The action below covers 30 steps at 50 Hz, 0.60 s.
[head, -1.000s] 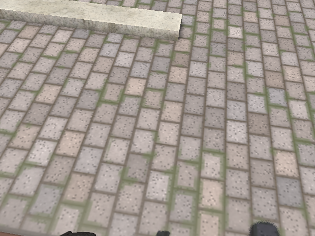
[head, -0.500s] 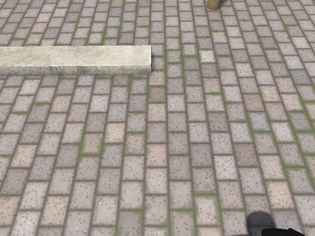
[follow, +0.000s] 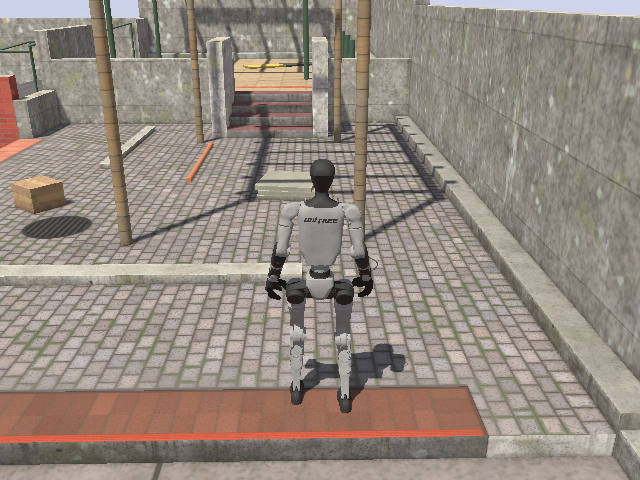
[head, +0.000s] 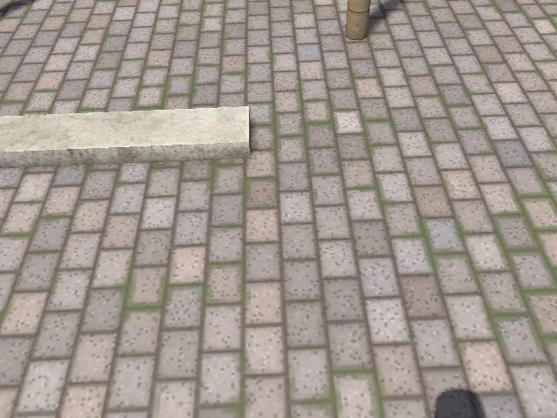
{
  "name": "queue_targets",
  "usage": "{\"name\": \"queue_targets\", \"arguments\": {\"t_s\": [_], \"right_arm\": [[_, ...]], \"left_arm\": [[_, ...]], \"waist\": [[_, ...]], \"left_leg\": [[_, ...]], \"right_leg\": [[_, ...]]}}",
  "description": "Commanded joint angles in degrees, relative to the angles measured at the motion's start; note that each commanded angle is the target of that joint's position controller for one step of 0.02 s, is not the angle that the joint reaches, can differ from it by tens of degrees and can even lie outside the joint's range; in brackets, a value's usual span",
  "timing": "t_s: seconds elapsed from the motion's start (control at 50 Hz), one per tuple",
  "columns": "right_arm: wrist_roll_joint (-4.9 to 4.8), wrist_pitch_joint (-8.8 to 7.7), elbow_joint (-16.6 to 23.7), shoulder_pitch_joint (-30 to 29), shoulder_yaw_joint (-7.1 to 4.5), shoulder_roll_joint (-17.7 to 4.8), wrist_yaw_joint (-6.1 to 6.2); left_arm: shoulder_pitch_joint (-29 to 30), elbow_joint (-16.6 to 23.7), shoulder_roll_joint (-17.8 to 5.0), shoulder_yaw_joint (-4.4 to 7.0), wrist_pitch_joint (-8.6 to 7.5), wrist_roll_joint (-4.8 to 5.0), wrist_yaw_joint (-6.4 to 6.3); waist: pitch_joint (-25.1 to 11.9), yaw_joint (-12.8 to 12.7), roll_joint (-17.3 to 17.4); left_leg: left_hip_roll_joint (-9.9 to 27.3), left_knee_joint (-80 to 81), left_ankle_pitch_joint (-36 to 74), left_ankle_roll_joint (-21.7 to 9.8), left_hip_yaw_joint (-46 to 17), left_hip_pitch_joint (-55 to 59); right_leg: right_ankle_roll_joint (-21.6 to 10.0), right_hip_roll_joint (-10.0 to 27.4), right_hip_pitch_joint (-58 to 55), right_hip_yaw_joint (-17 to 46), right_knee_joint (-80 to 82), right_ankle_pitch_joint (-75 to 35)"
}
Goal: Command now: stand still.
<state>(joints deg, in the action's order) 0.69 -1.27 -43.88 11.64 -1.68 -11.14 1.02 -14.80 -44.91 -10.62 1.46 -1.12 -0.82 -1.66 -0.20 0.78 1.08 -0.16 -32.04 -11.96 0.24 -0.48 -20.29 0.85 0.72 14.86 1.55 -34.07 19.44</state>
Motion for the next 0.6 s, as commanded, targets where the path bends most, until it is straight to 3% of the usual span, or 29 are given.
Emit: {"name": "queue_targets", "arguments": {"t_s": [0.02, 0.14, 0.26, 0.6], "right_arm": [[-0.24, -0.97, 3.19, -1.91, -1.31, -4.36, 0.07], [-0.39, -0.59, 1.49, -1.06, -1.64, -4.71, 0.46], [-0.54, -0.04, 0.01, -0.87, -1.91, -5.23, 1.03], [-0.7, 0.86, -6.47, -1.5, -2.09, -5.54, 1.57]], "left_arm": [[0.85, 3.16, -6.59, 1.53, -1.39, 0.36, -0.33], [-0.49, 1.9, -5.92, 1.44, -1.33, 0.57, -0.43], [-0.78, 0.52, -5.51, 1.43, -1.12, 0.66, -0.45], [-2.33, -5.69, -5.59, 1.38, -0.89, 0.68, -0.78]], "waist": [[0.01, -0.18, -3.54], [-1.67, -0.62, -0.86], [-2.02, -0.63, -0.63], [0.2, -0.65, -0.9]], "left_leg": [[1.49, 3.01, 2.25, -2.63, -2.1, 5.07], [2.0, 1.82, 9.24, -2.48, -2.62, 6.81], [2.35, 1.15, 12.13, -2.62, -3.02, 7.79], [2.22, 3.38, 10.35, -2.53, -3.22, 9.13]], "right_leg": [[-3.56, 2.97, 5.12, 3.99, 9.53, -0.71], [-3.87, 2.1, 2.61, 2.64, 7.62, -7.72], [-3.78, 1.54, 1.61, 1.67, 7.11, -11.08], [-3.27, 1.09, 1.22, 0.55, 9.85, -8.43]]}}
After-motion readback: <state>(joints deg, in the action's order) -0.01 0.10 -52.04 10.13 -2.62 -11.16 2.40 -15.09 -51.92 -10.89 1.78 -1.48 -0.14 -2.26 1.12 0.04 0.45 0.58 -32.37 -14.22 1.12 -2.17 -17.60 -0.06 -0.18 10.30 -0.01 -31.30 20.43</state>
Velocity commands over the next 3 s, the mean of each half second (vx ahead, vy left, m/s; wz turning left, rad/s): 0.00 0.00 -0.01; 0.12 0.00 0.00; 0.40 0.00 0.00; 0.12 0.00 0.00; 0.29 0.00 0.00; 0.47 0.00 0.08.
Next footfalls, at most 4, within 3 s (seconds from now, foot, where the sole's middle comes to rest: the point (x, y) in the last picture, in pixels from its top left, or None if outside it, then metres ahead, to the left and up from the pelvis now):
1.44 right None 0.47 -0.12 -0.77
1.86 left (247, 401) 0.57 0.12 -0.77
2.80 right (330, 275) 0.93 -0.11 -0.77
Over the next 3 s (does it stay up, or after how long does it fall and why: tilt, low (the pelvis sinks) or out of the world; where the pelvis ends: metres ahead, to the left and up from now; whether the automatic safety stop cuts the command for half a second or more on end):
stays up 0.85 -0.03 0.01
